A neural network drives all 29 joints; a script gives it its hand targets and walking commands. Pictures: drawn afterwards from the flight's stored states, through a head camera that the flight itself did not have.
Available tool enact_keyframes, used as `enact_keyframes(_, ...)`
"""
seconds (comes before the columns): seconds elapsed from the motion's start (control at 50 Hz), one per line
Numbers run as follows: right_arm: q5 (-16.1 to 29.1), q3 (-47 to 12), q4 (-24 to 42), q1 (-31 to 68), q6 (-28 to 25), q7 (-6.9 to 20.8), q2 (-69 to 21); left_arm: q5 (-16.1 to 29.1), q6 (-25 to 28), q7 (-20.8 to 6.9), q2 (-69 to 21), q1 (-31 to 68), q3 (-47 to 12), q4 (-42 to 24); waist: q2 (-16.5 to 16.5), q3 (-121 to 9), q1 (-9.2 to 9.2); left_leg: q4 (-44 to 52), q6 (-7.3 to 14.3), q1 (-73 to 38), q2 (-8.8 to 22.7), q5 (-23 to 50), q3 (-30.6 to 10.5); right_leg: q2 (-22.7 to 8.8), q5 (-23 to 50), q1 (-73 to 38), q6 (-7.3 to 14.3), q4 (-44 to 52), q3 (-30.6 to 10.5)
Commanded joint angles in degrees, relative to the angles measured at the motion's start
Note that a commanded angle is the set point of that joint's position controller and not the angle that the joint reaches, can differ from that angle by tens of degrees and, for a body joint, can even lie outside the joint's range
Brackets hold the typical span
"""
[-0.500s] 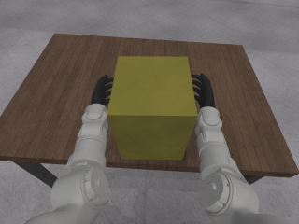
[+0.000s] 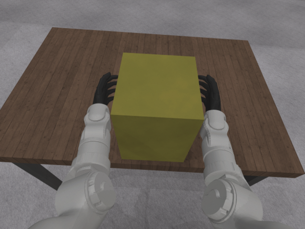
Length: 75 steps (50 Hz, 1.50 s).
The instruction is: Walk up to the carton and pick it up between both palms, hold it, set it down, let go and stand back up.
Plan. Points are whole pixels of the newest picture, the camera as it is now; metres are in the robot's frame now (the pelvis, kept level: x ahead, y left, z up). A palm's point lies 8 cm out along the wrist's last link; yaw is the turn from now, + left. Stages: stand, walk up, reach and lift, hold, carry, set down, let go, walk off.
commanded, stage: set down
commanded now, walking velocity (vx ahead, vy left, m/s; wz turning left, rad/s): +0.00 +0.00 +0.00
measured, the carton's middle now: (155, 111) +0.44 -0.01 +0.01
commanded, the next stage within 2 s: none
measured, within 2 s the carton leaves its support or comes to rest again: neither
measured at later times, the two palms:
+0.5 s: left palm (101, 102) +0.43 +0.13 +0.07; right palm (211, 106) +0.40 -0.16 +0.08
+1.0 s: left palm (95, 100) +0.45 +0.15 +0.05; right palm (208, 105) +0.42 -0.16 +0.06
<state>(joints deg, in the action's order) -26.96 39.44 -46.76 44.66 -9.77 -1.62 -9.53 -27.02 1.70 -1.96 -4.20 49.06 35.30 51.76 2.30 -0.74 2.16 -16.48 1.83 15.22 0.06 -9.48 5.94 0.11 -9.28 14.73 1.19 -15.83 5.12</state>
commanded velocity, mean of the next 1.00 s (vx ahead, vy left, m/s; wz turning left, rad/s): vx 0.00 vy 0.00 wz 0.00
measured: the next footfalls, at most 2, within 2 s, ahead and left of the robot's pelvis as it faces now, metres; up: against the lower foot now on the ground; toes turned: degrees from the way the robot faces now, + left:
none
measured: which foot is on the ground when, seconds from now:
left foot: down 0.00-1.00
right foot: down 0.00-1.00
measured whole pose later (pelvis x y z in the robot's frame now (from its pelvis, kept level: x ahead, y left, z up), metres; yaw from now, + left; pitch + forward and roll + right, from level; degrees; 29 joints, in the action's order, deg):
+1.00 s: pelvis -0.01 +0.00 -0.02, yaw -1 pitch +20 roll -1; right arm 0.3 13.8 -75.1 56.5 -10.6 -6.9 4.0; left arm -1.2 13.6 5.4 12.0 62.3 10.1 85.6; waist 2.1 -12.9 3.5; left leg -28.7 1.4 36.2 2.2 -12.7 5.2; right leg 1.4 -10.4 34.0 1.9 -24.0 5.3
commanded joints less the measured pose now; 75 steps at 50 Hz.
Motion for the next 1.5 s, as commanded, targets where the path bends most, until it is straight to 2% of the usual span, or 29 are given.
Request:
enact_keyframes(0.0,-2.3,-14.0,-3.2,21.5,-0.3,7.1,-23.1,-1.1,1.0,-3.9,-17.9,24.0,-9.5,0.6,-2.2,-23.6,-1.71,-0.8,0.0,-7.4,1.4,18.8,-0.3,-0.9,21.4,-13.2,-3.9,-2.9,0.9)
enact_keyframes(0.22,-2.8,-13.4,-3.1,19.8,0.5,7.2,-22.9,-2.0,1.3,-4.2,-17.8,22.5,-8.4,0.7,-2.0,-22.2,-1.6,-0.9,0.4,-7.8,1.4,18.6,-0.5,-0.8,19.4,-11.1,-3.9,-2.3,0.8)
enact_keyframes(0.42,-5.4,-10.8,-2.4,18.9,2.4,8.1,-21.7,-3.1,1.3,-4.1,-16.8,22.7,-6.4,0.0,-2.8,-21.6,-2.51,-2.8,-0.3,-12.6,1.7,21.6,0.3,-0.2,16.1,-7.1,-4.0,-1.6,0.8)
enact_keyframes(0.5,-5.7,-9.6,-2.5,18.1,3.0,7.7,-18.6,-3.1,1.6,-3.4,-13.6,22.5,-5.3,0.1,-2.8,-21.8,-2.95,-3.7,-0.6,-13.6,1.8,23.6,0.6,0.1,15.2,-5.5,-4.0,-1.6,0.5)
enact_keyframes(0.54,-5.0,-8.8,-2.7,17.3,3.2,6.8,-13.9,-2.7,2.0,-2.3,-8.9,22.1,-4.3,0.3,-2.7,-22.2,-3.18,-4.2,-0.7,-13.4,1.7,24.4,0.9,0.3,14.9,-4.8,-3.9,-1.7,0.0)
enact_keyframes(0.58,-2.7,-8.2,-3.3,16.1,3.1,5.1,-5.9,-1.6,2.7,-0.4,-1.4,21.4,-3.4,0.4,-2.4,-22.7,-3.36,-4.5,-0.7,-12.5,1.6,24.8,1.1,0.4,14.7,-4.6,-3.8,-1.9,-0.8)
enact_keyframes(0.6,-0.2,-8.8,-3.3,15.8,2.7,3.7,-0.5,0.0,3.3,1.2,3.6,21.2,-4.3,0.2,-2.7,-23.8,-3.41,-4.9,-0.6,-11.5,1.4,25.0,1.0,0.5,15.2,-4.6,-3.6,-2.1,-1.3)
enact_keyframes(0.68,13.5,-17.7,-7.7,22.3,2.0,-1.3,6.8,11.3,5.6,6.6,12.1,27.1,-14.5,5.3,-4.5,-32.0,-2.47,-8.0,-0.7,-3.6,2.0,22.8,-1.1,1.5,19.2,-1.9,-1.7,-3.9,-3.7)
enact_keyframes(0.7,14.5,-19.1,-8.5,25.2,1.3,-2.4,6.5,14.4,6.6,6.9,11.8,29.6,-16.7,5.4,-2.7,-33.8,-0.18,-8.3,-0.4,1.3,1.8,20.1,-1.6,0.0,22.9,-5.2,-2.1,-5.6,-4.4)
enact_keyframes(0.76,17.5,-21.2,-11.2,29.5,-0.6,-3.7,9.7,18.8,9.9,7.2,14.7,33.1,-19.2,11.5,-2.2,-40.8,0.2,-8.4,-0.9,8.7,1.7,16.3,-2.5,-1.2,29.5,-10.8,-2.7,-10.3,-5.1)
enact_keyframes(0.82,21.0,-23.2,-14.5,30.8,-1.3,-4.6,13.4,21.2,12.3,7.3,19.0,34.6,-20.5,18.9,-3.1,-45.2,-0.37,-9.9,-1.8,9.5,1.6,17.2,-2.8,-1.3,30.0,-10.6,-2.2,-12.0,-5.2)
enact_keyframes(0.88,25.3,-25.5,-18.8,31.7,-2.1,-5.2,17.1,24.0,13.7,7.5,21.4,36.1,-23.3,24.2,-5.4,-46.8,-0.52,-12.5,-3.4,6.6,2.1,21.5,-3.8,-0.5,28.5,-5.3,-1.3,-12.5,-4.2)
enact_keyframes(0.98,31.6,-28.4,-25.0,35.3,-3.6,-5.2,24.0,30.2,14.7,7.3,23.1,40.2,-29.8,29.8,-9.4,-46.7,0.34,-18.0,-6.8,-4.9,3.4,30.3,-5.7,1.3,21.0,11.1,0.4,-10.7,-1.3)
enact_keyframes(1.1,36.8,-30.3,-26.3,41.0,-3.5,-4.4,29.9,37.6,14.7,6.5,24.1,45.6,-37.5,27.8,-10.9,-49.3,2.38,-20.0,-8.7,-8.8,3.9,32.3,-7.1,2.0,18.0,18.3,0.8,-10.5,0.3)
enact_keyframes(1.2,41.1,-33.8,-26.1,43.0,-0.2,-3.5,31.3,41.3,12.1,5.0,25.9,46.5,-40.5,27.3,-7.9,-49.2,3.07,-18.1,-6.4,-1.6,2.5,24.9,-6.9,0.7,21.0,11.9,-0.4,-11.8,-1.1)
enact_keyframes(1.22,41.8,-34.4,-23.0,43.3,0.7,-3.5,32.0,42.4,11.5,4.9,24.5,51.0,-41.5,22.1,-11.8,-54.1,1.6,-17.4,-7.4,-4.3,1.6,24.9,-5.0,0.8,23.5,10.2,-0.8,-11.0,-1.7)
enact_keyframes(1.26,43.2,-35.8,-24.7,44.5,3.0,-3.1,31.6,42.1,9.3,4.4,26.9,49.7,-40.5,24.8,-9.1,-49.7,1.94,-16.2,-6.3,-1.5,1.2,21.3,-5.3,0.5,23.0,8.1,-1.4,-10.9,-2.0)
enact_keyframes(1.36,44.8,-38.3,-22.6,47.4,7.5,-3.2,29.7,42.8,6.8,3.7,31.5,48.9,-40.0,29.0,-1.9,-41.6,0.37,-8.2,-1.4,14.7,0.4,5.8,-5.2,-1.9,17.5,-3.1,-2.4,-10.9,-4.9)
enact_keyframes(1.42,44.9,-39.0,-21.5,48.9,9.7,-3.7,28.8,43.7,5.8,3.6,33.4,49.7,-40.3,30.4,-0.2,-40.3,0.18,-5.4,0.1,17.9,0.3,3.1,-5.3,-2.4,15.3,-7.0,-2.3,-10.5,-5.7)
enact_keyframes(1.48,44.0,-38.2,-20.9,50.3,11.4,-4.5,28.5,45.1,4.8,3.5,34.0,51.6,-41.4,30.6,-0.7,-40.7,0.85,-4.6,0.1,16.8,0.4,2.0,-5.1,-2.4,13.5,-6.4,-1.8,-9.5,-5.4)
